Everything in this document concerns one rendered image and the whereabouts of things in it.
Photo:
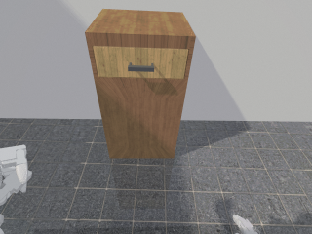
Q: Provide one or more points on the right robot hand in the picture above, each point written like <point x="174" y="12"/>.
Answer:
<point x="244" y="225"/>

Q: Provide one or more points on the handle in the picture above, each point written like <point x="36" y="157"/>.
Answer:
<point x="141" y="68"/>

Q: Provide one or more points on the cabinet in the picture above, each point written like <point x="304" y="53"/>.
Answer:
<point x="140" y="116"/>

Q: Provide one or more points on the drawer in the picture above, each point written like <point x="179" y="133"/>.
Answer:
<point x="113" y="61"/>

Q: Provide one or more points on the left robot hand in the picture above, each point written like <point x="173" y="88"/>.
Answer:
<point x="14" y="168"/>

